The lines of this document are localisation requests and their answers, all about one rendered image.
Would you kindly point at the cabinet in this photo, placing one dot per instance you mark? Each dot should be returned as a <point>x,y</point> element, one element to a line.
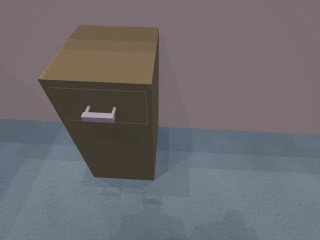
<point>111,58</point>

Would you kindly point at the handle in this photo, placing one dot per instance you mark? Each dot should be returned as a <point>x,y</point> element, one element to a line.
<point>97,116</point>

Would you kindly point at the drawer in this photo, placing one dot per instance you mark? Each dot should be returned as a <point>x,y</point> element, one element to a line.
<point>131,106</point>

